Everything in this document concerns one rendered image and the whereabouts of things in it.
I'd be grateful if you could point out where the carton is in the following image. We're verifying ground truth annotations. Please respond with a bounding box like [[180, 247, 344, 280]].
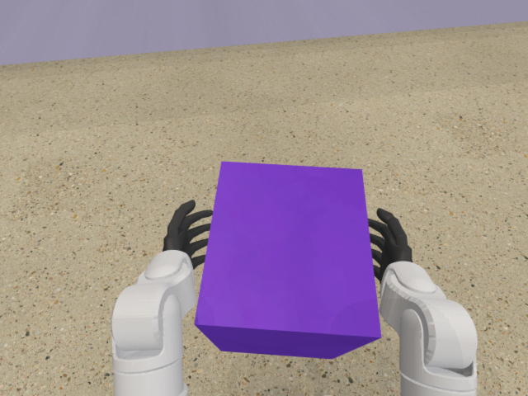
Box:
[[194, 161, 381, 359]]

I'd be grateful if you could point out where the left robot forearm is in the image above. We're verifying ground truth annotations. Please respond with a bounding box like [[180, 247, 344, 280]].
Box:
[[111, 250, 197, 396]]

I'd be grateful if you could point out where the left robot hand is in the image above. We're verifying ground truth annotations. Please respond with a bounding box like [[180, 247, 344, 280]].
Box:
[[163, 200, 213, 270]]

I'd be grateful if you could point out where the right robot forearm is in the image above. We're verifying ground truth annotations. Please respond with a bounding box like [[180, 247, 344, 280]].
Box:
[[379, 262, 478, 396]]

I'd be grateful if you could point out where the right robot hand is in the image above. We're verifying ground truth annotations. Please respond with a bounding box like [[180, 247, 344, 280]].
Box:
[[368, 208, 413, 284]]

